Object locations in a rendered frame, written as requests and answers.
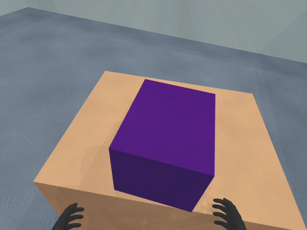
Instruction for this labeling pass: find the left robot hand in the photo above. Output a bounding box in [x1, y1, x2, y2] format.
[52, 203, 84, 230]

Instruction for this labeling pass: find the carton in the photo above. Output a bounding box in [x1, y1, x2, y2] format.
[109, 79, 215, 212]

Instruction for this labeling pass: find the pedestal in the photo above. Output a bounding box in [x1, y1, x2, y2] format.
[33, 71, 307, 230]

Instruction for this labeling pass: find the right robot hand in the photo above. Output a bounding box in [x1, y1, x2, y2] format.
[212, 198, 247, 230]

